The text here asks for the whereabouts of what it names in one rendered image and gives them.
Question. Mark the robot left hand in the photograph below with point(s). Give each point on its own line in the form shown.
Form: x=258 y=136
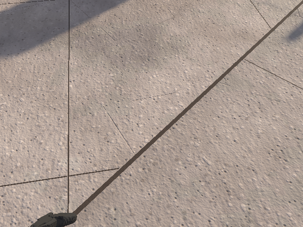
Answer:
x=55 y=220

